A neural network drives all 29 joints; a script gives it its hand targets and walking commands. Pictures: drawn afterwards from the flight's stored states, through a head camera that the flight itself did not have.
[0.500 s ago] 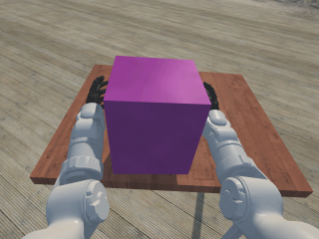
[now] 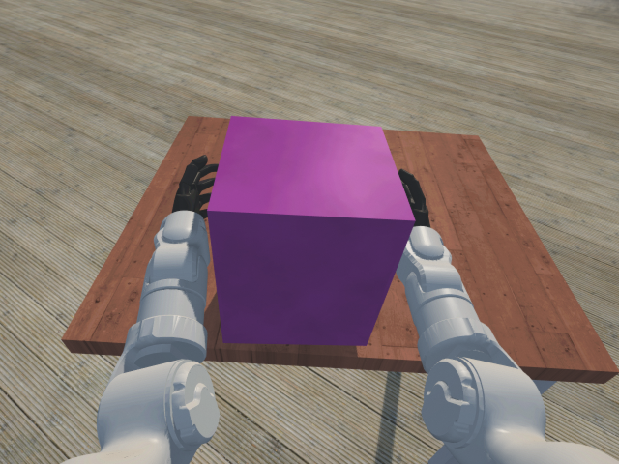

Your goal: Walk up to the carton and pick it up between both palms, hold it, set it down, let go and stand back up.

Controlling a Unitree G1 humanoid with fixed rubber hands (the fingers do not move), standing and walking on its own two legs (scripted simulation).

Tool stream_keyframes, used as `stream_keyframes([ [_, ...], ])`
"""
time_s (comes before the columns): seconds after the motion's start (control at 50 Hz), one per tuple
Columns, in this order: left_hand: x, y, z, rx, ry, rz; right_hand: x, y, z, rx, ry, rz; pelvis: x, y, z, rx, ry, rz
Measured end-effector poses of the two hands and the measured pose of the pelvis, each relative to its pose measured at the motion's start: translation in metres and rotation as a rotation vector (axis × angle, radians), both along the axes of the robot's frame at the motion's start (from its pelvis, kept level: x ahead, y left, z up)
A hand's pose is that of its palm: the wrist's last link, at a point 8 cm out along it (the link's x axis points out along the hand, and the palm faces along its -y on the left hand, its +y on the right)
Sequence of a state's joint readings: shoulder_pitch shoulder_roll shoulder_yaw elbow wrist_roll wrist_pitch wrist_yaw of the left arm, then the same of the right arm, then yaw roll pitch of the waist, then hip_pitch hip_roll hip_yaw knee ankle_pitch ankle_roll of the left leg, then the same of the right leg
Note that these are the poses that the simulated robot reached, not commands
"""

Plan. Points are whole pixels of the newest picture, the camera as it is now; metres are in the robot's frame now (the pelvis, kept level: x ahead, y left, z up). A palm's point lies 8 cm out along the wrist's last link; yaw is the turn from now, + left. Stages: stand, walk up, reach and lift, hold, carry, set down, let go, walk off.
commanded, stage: set down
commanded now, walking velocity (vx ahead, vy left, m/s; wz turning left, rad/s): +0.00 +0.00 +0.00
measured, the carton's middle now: (301, 235) +0.41 +0.03 +0.10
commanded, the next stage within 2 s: none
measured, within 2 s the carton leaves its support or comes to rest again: rests again in 0.20 s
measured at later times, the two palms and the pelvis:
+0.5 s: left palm (192, 227) +0.39 +0.18 +0.13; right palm (411, 241) +0.39 -0.12 +0.12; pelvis +0.00 +0.00 +0.00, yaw +0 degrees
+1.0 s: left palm (188, 233) +0.39 +0.18 +0.12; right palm (407, 242) +0.39 -0.12 +0.11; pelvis +0.00 +0.01 +0.00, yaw +0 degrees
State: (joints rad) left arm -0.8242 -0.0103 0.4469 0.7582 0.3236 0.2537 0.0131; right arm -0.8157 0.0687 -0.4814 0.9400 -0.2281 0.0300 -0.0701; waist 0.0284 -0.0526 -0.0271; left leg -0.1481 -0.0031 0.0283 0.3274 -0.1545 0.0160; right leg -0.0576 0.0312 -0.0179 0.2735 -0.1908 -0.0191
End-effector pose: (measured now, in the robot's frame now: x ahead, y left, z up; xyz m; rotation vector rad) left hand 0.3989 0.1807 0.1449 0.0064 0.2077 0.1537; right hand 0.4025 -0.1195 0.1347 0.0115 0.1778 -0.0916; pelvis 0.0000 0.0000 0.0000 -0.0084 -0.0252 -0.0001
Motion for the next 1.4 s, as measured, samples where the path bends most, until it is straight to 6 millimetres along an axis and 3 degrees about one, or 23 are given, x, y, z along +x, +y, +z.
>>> stream_keyframes([
  [0.26, -0.004, -0.002, -0.016, -0.005, 0.012, -0.006, -0.007, -0.002, -0.017, -0.010, 0.007, -0.004, -0.002, 0.001, 0.000, 0.000, 0.010, -0.006],
  [1.4, -0.009, 0.005, -0.028, -0.017, -0.003, -0.008, -0.009, 0.003, -0.021, -0.023, -0.058, 0.005, 0.000, 0.011, 0.000, 0.004, -0.011, -0.009],
])
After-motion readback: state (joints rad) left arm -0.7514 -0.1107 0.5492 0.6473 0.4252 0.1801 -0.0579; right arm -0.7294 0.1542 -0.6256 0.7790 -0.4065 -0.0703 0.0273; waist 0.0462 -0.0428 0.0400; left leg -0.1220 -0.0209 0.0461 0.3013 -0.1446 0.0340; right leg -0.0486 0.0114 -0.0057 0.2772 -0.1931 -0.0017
